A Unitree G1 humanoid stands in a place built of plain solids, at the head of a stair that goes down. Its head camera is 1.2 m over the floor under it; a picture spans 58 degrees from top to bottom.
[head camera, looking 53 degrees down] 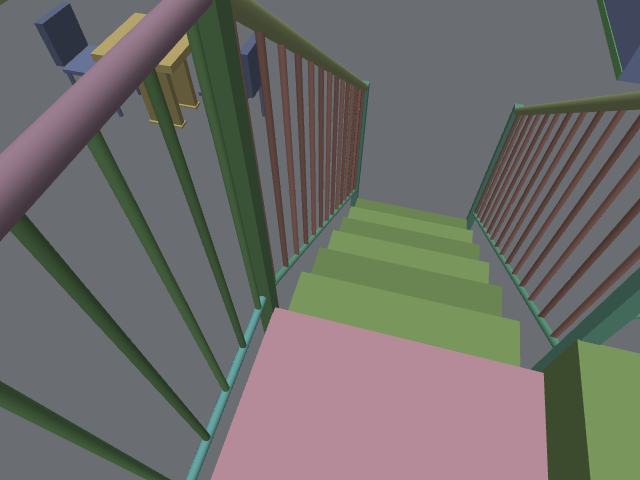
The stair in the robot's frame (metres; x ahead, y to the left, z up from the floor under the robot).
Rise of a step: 0.20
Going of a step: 0.27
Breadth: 0.81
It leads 15 degrees to the right of straight ahead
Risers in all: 7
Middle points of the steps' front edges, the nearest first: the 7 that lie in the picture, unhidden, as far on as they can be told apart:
0.54 -0.25 0.00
0.80 -0.32 -0.20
1.06 -0.39 -0.40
1.32 -0.46 -0.60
1.58 -0.53 -0.80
1.84 -0.60 -1.00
2.10 -0.67 -1.20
